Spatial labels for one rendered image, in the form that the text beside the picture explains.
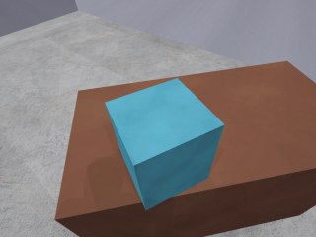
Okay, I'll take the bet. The pedestal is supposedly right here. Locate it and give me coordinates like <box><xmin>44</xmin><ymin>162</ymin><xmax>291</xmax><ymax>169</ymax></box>
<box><xmin>54</xmin><ymin>61</ymin><xmax>316</xmax><ymax>237</ymax></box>

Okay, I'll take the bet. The carton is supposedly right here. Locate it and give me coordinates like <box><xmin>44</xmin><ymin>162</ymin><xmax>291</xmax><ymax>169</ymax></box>
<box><xmin>105</xmin><ymin>78</ymin><xmax>225</xmax><ymax>210</ymax></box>

